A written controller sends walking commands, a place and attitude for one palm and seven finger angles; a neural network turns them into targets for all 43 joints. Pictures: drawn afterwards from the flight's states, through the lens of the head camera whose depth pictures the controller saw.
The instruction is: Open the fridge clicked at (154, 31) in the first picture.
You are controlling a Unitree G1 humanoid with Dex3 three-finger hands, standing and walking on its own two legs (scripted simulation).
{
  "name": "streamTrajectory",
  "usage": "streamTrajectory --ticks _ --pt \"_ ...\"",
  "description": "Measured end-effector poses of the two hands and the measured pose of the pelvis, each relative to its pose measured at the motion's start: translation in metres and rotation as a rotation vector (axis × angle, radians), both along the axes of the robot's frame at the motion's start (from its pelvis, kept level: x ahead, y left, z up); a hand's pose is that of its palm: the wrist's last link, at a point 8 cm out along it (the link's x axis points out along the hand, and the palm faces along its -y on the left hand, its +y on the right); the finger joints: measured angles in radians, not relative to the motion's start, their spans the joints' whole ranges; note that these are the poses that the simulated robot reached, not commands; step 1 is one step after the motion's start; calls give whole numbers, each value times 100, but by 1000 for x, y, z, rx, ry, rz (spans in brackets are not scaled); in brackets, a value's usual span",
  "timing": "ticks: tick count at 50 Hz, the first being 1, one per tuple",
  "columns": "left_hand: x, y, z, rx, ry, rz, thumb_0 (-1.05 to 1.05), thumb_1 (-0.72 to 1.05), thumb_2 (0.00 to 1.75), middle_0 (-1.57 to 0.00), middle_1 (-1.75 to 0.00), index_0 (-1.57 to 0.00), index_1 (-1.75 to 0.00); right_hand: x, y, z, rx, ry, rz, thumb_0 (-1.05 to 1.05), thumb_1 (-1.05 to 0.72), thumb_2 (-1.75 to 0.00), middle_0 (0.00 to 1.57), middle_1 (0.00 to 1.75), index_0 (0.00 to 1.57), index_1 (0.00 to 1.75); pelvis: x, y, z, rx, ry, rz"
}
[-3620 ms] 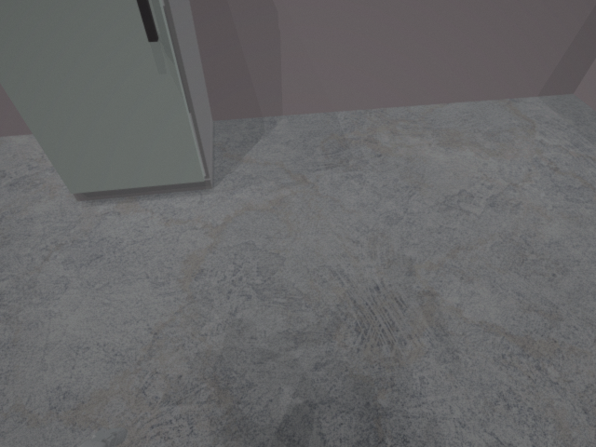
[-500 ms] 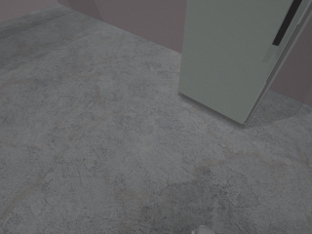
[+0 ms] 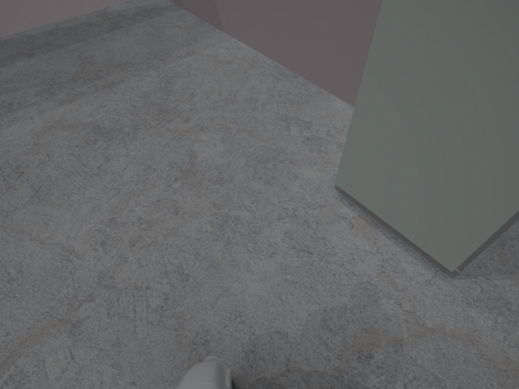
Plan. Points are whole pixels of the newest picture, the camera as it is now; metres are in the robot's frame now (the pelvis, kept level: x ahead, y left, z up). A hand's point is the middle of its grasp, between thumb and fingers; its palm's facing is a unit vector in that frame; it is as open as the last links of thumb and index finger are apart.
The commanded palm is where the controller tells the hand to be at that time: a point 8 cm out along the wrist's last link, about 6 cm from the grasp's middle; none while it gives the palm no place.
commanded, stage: walk to a spot facing it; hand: right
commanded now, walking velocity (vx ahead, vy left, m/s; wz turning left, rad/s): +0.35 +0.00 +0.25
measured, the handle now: out of the picture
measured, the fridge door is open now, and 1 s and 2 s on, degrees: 0 0 0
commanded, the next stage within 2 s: turn to face it in 0.16 s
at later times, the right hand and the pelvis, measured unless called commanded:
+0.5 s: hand (365, 353) +0.23 -0.18 -0.20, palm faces +0.11 +0.99 -0.13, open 7.3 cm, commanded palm none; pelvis +0.22 -0.01 -0.02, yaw -3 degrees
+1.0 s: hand (391, 300) +0.32 -0.23 -0.15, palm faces +0.33 +0.91 -0.26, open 7.4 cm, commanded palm none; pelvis +0.26 +0.01 +0.00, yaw -19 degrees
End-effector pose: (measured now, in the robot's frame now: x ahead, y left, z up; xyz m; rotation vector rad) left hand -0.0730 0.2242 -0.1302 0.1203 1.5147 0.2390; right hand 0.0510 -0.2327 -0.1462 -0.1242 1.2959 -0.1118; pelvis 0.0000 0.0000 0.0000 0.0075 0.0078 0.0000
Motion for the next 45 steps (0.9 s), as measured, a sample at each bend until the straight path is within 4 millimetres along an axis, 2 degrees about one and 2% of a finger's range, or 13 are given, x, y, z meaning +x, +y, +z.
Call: streamTrajectory --ticks 4,6,7,9,12,16,20,25,28,34,40,45 --pt "1 2 -18 -50 116 69 0 92 90 -20 -29 -20 -30 80 15 -8 -31 -82 64 1 -92 -90 20 30 20 30 48 18 -18 -5 -8 18" --pt "17 6 -26 -69 145 81 1 92 90 -20 -30 -20 -30 108 21 -11 -47 -130 59 1 -92 -90 20 30 20 30 67 26 -26 -1 -14 29" --pt "30 9 -28 -70 139 80 1 92 90 -20 -30 -20 -30 117 23 -10 -49 -140 54 1 -92 -90 20 30 20 30 75 28 -25 2 -19 29" --pt "68 15 -28 -63 85 66 1 92 90 -20 -29 -20 -30 129 28 -6 -49 -137 48 0 -91 -90 20 30 20 30 91 30 -20 8 -24 32" --pt "139 23 -24 -42 -52 37 1 92 90 -20 -29 -20 -30 138 34 0 -45 -101 48 0 -91 -90 20 30 20 30 115 30 -10 15 -19 37" --pt "228 29 -13 -4 -209 -6 2 94 90 -20 -29 -20 -30 148 29 3 -44 -52 32 0 -94 -90 20 30 21 30 146 25 -3 23 -14 29" --pt "294 29 -3 24 -278 -76 2 96 90 -19 -29 -20 -30 158 22 -4 -11 -28 -13 0 -93 -90 20 30 21 30 178 13 -3 39 -24 -4" --pt "361 9 -4 54 -311 -178 1 94 90 -19 -29 -20 -30 169 4 -31 30 10 -103 0 -92 -90 20 30 21 30 216 -10 -19 46 -40 -59" --pt "384 -5 -2 59 -320 -211 1 93 90 -19 -29 -20 -30 179 -10 -33 23 37 -126 1 -91 -90 20 30 21 30 226 -19 -19 41 -34 -74" --pt "401 -24 7 34 -288 -241 1 92 90 -20 -30 -21 -30 209 -38 -11 -17 -22 -169 1 -91 -90 20 30 20 30 239 -28 -4 39 -9 -125" --pt "415 -23 8 13 -265 -273 1 92 90 -20 -30 -21 -30 230 -55 8 -75 -88 -217 1 -91 -90 20 30 20 30 250 -25 2 35 5 -192" --pt "427 -10 4 1 -249 -305 1 92 90 -20 -30 -21 -30 241 -54 18 -113 -129 -253 1 -91 -90 20 30 20 30 256 -13 2 29 9 -254"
